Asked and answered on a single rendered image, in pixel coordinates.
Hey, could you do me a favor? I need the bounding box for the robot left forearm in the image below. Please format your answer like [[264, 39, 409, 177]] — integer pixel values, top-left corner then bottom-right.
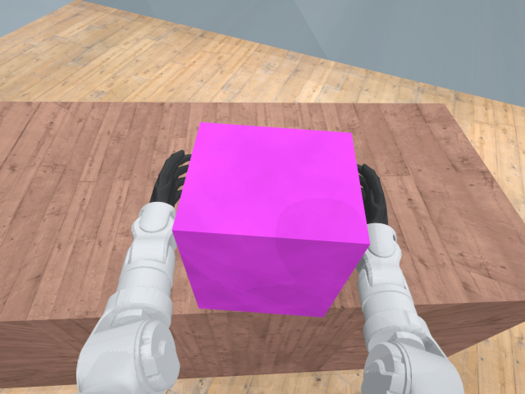
[[76, 202, 177, 392]]

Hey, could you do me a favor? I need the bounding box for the pedestal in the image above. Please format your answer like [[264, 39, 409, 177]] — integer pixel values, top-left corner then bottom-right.
[[0, 102, 525, 388]]

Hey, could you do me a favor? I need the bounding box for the carton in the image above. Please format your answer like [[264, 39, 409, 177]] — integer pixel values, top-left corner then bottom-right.
[[172, 122, 370, 317]]

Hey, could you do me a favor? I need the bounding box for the right robot upper arm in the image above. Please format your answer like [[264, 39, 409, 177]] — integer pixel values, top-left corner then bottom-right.
[[361, 341, 464, 394]]

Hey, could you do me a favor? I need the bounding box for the left robot upper arm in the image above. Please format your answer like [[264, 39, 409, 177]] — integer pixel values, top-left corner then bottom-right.
[[72, 319, 180, 394]]

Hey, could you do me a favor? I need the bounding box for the robot right forearm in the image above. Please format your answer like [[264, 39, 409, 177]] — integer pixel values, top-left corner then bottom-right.
[[356, 223, 464, 393]]

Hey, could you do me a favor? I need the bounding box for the left robot hand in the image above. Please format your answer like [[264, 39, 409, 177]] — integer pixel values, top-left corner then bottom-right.
[[149, 150, 192, 207]]

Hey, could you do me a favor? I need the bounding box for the right robot hand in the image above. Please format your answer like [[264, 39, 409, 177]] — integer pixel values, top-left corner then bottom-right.
[[357, 164, 388, 226]]

